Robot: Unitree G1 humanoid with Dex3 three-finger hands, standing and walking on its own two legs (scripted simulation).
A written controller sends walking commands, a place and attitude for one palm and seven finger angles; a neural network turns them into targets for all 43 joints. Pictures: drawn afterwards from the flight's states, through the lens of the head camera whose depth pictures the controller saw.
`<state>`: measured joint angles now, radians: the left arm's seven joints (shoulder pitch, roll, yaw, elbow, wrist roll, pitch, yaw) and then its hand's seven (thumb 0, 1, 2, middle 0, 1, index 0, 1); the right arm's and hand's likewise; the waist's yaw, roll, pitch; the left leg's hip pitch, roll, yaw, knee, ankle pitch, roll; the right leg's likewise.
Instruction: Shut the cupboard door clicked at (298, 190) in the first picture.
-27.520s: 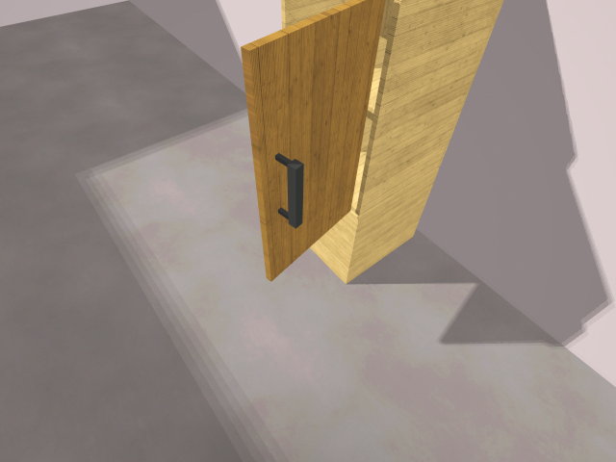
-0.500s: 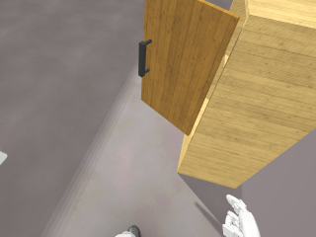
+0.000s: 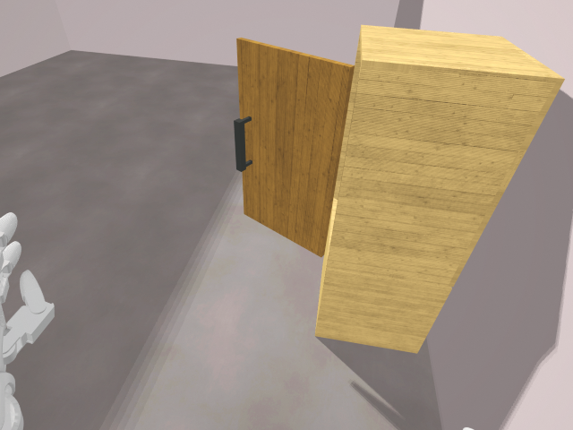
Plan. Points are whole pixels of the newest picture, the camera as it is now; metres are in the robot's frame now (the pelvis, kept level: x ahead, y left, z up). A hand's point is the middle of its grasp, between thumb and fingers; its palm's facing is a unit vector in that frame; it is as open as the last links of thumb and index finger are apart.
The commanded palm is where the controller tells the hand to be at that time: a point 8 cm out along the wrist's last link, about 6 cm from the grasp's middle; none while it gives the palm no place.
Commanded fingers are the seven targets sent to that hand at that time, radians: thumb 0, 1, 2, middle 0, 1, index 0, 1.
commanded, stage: stop stepping back and stand still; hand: left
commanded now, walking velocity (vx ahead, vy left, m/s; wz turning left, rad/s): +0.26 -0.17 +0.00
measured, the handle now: (244, 143) +0.93 +0.16 -0.02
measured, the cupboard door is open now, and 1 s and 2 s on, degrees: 62 62 62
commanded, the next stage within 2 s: let the arm hang, fingers relaxed in 1.42 s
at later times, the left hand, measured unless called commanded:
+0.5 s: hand out of the picture +0.13 +0.34 +0.15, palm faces +0.57 -0.77 -0.27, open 7.4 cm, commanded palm +0.07 +0.36 +0.19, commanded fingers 0.00 0.90 0.90 -0.20 -0.30 -0.20 -0.30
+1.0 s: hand out of the picture +0.16 +0.33 +0.15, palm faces +0.45 -0.78 -0.44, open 7.4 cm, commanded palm +0.10 +0.37 +0.19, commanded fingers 0.00 0.90 0.90 -0.20 -0.30 -0.20 -0.30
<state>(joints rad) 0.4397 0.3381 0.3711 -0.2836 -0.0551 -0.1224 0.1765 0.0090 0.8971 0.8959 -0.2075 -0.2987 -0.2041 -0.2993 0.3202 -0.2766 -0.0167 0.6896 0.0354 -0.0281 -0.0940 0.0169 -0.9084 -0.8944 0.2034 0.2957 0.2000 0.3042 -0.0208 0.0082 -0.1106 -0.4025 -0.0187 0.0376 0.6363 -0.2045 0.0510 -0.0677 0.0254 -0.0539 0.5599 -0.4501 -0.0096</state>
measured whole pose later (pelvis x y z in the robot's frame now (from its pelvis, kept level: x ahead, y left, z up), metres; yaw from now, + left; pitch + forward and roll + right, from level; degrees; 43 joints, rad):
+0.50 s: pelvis -0.05 +0.06 +0.01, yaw +3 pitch +0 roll +0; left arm 0.42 0.30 0.35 -0.35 -0.04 -0.11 0.19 0.01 0.90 0.90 -0.21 -0.30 -0.21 -0.30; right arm 0.32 -0.23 0.01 0.70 0.00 -0.07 -0.10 0.02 -0.90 -0.89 0.21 0.30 0.21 0.31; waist 0.03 -0.04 -0.08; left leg -0.37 0.10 0.07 0.67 -0.31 0.02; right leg -0.11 -0.04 -0.14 0.51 -0.41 -0.01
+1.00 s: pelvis -0.04 +0.06 +0.01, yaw +1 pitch +0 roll +0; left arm 0.56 0.36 0.37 -0.45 -0.04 -0.12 0.18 0.01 0.89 0.89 -0.22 -0.30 -0.21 -0.30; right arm 0.25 -0.22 0.01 0.66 0.01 -0.05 -0.07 0.02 -0.91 -0.89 0.21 0.30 0.20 0.30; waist 0.00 0.00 0.02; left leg -0.31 0.04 0.05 0.70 -0.39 0.00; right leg -0.28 0.01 -0.12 0.52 -0.25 -0.06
